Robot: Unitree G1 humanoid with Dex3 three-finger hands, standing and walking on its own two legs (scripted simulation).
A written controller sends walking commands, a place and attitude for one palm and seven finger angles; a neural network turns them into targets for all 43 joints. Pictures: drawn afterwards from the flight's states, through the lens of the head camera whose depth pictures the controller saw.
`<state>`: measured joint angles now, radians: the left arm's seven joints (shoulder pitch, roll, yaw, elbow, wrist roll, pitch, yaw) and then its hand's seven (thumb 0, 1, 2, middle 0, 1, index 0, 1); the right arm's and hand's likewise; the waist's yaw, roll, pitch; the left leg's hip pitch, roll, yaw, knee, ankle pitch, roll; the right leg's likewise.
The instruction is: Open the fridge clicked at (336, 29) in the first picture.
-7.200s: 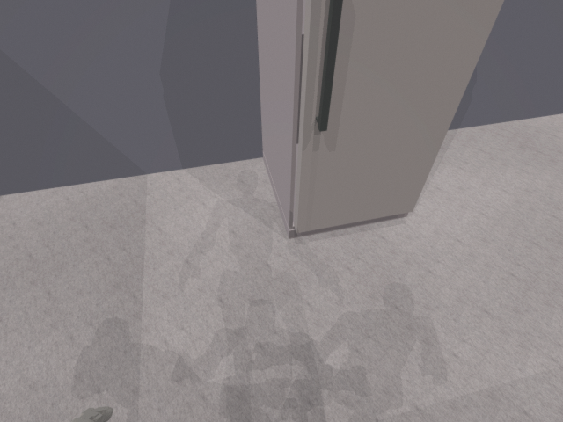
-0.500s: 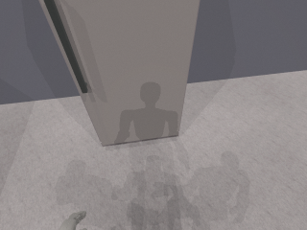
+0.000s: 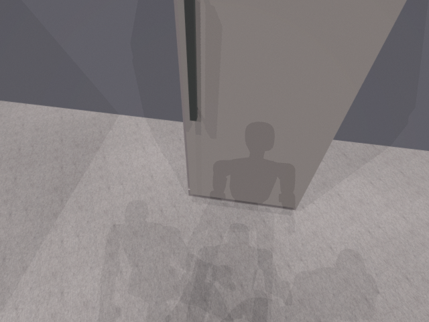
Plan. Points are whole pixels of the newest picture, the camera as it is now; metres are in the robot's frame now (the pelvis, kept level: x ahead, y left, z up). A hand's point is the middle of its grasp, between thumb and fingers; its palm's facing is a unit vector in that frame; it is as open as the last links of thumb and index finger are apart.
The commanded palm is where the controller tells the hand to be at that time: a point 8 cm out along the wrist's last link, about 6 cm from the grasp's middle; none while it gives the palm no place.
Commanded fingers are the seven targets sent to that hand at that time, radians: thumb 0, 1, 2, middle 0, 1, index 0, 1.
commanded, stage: take the last steps up to it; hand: left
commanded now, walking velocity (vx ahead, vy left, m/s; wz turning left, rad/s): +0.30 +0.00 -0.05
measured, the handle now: (193, 56) +0.77 +0.17 +0.10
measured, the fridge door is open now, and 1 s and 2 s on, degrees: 0 0 0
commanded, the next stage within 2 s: come to a stop and stand still in 0.64 s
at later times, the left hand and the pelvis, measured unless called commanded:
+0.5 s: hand (160, 247) +0.31 +0.18 -0.17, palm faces -0.04 -0.98 -0.22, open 7.4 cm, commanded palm none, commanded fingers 0.00 0.90 0.90 -0.20 -0.30 -0.20 -0.30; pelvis +0.17 +0.00 -0.02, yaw -2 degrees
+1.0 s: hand (154, 257) +0.29 +0.19 -0.19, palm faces +0.02 -0.99 -0.15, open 7.4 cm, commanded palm none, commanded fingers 0.00 0.90 0.90 -0.20 -0.30 -0.20 -0.30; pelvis +0.29 +0.03 +0.00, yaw -3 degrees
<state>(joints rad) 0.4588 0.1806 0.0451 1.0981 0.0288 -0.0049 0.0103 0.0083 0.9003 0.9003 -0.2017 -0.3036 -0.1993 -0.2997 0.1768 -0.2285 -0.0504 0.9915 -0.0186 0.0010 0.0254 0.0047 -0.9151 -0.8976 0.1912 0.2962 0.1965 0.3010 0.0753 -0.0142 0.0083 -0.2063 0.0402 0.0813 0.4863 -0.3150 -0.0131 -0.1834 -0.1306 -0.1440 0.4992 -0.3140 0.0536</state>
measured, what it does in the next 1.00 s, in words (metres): walks ahead: right foot, then left foot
